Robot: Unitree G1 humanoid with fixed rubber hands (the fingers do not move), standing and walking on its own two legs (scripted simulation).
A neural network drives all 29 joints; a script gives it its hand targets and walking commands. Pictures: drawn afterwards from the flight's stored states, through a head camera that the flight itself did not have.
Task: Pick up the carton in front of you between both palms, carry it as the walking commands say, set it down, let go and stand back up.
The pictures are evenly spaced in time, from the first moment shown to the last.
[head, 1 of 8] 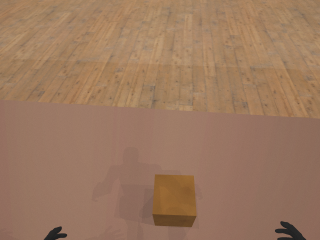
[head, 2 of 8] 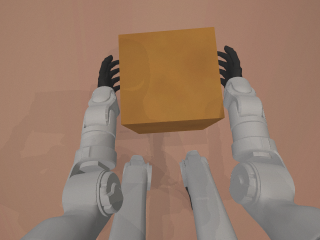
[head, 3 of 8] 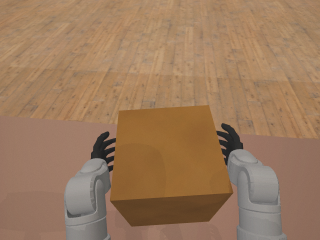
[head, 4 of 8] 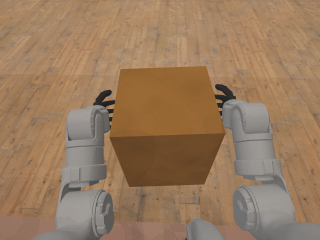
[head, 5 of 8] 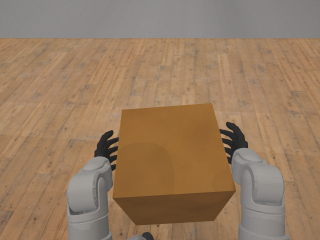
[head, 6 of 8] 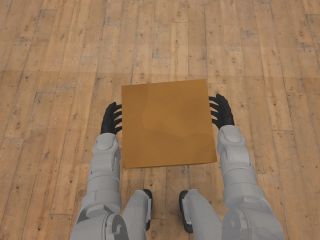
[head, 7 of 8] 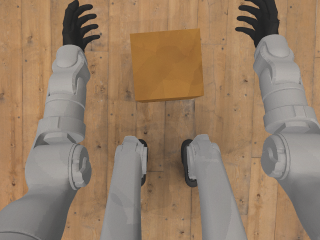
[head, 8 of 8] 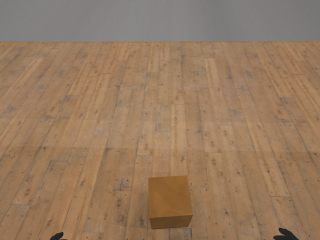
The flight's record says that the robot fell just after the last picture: no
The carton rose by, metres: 0.71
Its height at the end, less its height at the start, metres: -0.06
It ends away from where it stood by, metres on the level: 3.29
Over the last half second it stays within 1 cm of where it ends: yes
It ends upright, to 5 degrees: yes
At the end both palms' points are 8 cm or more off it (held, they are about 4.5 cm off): yes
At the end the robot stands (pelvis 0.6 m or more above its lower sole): yes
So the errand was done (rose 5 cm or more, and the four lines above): yes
